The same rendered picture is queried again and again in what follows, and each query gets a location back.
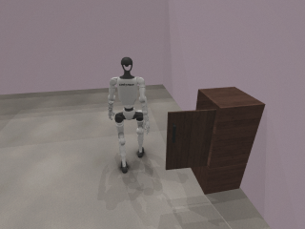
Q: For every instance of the right robot forearm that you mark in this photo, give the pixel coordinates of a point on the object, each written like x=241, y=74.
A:
x=145, y=111

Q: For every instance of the right robot hand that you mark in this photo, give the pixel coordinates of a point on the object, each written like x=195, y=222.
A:
x=148, y=125

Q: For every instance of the cupboard door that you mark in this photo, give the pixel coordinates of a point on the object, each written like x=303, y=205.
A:
x=193, y=138

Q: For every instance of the robot right foot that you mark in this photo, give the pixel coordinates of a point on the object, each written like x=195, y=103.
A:
x=139, y=153

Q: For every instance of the humanoid robot torso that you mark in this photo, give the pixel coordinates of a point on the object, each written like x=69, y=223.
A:
x=127, y=94

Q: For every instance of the left robot hand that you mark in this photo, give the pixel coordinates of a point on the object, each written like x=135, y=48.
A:
x=110, y=114

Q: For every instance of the robot left upper arm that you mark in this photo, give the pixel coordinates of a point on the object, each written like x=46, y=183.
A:
x=112, y=87

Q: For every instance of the robot right upper arm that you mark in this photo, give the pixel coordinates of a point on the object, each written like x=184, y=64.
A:
x=142, y=89

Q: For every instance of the handle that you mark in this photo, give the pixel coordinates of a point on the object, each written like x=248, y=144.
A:
x=174, y=133

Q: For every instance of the left robot forearm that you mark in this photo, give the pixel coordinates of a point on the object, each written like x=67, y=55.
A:
x=110, y=105

